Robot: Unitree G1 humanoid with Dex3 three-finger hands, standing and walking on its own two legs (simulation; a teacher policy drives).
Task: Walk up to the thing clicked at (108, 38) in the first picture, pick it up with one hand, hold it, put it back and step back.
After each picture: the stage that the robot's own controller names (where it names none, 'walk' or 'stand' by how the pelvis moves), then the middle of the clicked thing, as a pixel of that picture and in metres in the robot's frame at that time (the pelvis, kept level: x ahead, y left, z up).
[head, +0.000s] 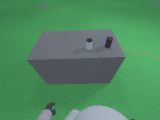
stand; (108, 42) +0.81 -0.15 -0.06
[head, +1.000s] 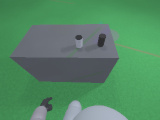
walk; (101, 40) +0.72 -0.04 -0.03
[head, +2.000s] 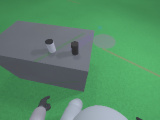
walk; (75, 48) +0.55 +0.21 -0.02
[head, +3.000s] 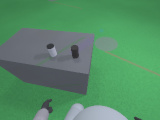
stand; (75, 52) +0.55 +0.19 -0.03
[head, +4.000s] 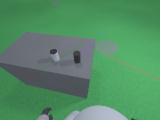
stand; (77, 57) +0.54 +0.17 -0.07
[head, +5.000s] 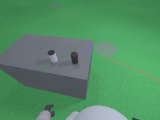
stand; (74, 58) +0.54 +0.20 -0.07
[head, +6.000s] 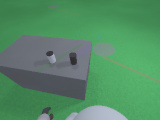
stand; (73, 58) +0.53 +0.21 -0.07
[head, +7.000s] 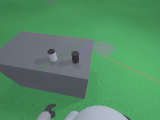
stand; (75, 57) +0.53 +0.18 -0.06
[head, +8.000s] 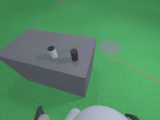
stand; (74, 55) +0.54 +0.20 -0.05
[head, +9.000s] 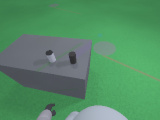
stand; (72, 58) +0.53 +0.21 -0.07
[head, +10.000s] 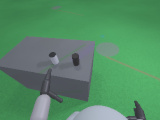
rise first; (75, 59) +0.51 +0.21 -0.06
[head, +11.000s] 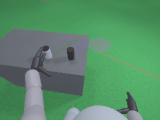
go down; (70, 53) +0.55 +0.19 -0.04
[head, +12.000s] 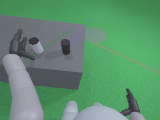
go down; (65, 47) +0.53 +0.19 -0.01
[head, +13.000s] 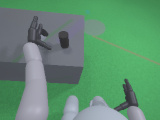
close in; (64, 40) +0.56 +0.18 +0.02
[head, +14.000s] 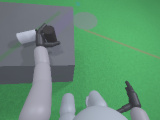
close; (50, 36) +0.55 +0.22 +0.05
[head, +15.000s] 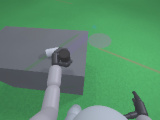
lift; (65, 58) +0.39 +0.19 +0.08
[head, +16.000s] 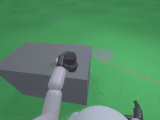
lift; (71, 62) +0.33 +0.15 +0.16
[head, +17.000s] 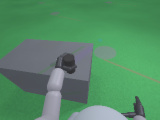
hold; (70, 64) +0.33 +0.17 +0.13
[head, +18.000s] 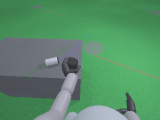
hold; (72, 66) +0.37 +0.12 +0.05
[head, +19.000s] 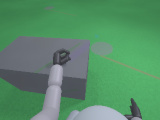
crouch; (120, 119) +0.19 -0.39 -0.71
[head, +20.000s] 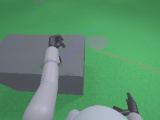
crouch; (118, 110) +0.20 -0.40 -0.73
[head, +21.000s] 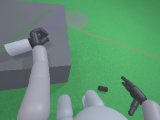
lower; (102, 88) +0.24 -0.41 -0.62
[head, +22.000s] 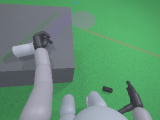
lower; (107, 89) +0.23 -0.41 -0.64
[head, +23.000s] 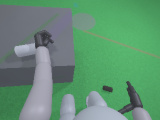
lower; (107, 88) +0.26 -0.42 -0.64
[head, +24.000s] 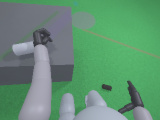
lower; (106, 87) +0.27 -0.42 -0.64
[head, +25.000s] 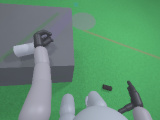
loosen; (107, 87) +0.27 -0.42 -0.64
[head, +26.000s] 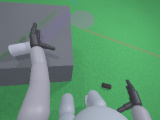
withdraw; (106, 85) +0.27 -0.42 -0.64
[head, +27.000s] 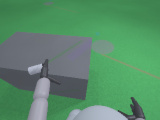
sink last; (122, 115) +0.23 -0.44 -0.70
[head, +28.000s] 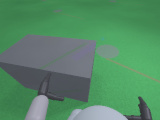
sink last; out of the picture +0.24 -0.43 -0.69
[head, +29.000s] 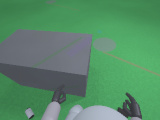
stand; (122, 112) +0.25 -0.42 -0.68
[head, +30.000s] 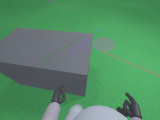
stand; (122, 111) +0.25 -0.43 -0.68
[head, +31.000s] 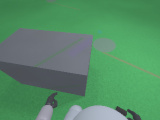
stand; (121, 111) +0.25 -0.43 -0.71
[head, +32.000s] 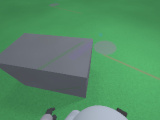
stand; (121, 112) +0.25 -0.42 -0.75
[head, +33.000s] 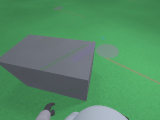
stand; (122, 117) +0.24 -0.43 -0.75
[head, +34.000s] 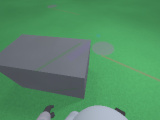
stand; (119, 112) +0.27 -0.41 -0.75
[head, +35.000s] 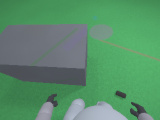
walk; (120, 94) +0.33 -0.41 -0.73
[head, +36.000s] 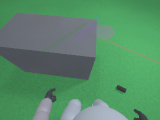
walk; (121, 88) +0.45 -0.50 -0.72
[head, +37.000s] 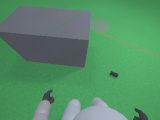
walk; (114, 74) +0.66 -0.43 -0.73
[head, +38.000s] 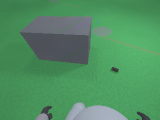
stand; (114, 69) +0.90 -0.35 -0.73
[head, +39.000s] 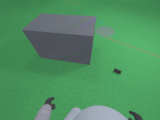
stand; (117, 71) +0.86 -0.44 -0.74
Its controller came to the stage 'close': yes
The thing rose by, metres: 0.20
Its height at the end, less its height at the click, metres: -0.68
